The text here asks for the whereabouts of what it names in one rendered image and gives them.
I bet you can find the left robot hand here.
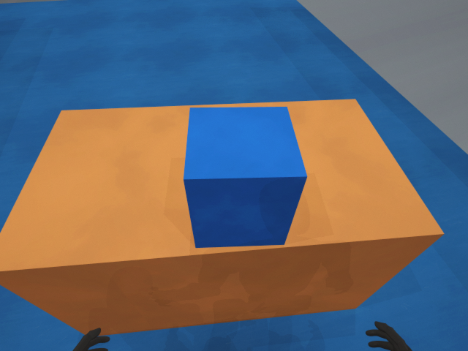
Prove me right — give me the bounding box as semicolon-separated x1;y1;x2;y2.
73;328;110;351

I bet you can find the right robot hand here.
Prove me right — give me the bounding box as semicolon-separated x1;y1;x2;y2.
366;321;412;351

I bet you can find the pedestal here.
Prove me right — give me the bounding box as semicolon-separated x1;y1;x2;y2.
0;99;444;336

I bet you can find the carton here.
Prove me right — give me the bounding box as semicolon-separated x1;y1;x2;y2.
184;107;307;248

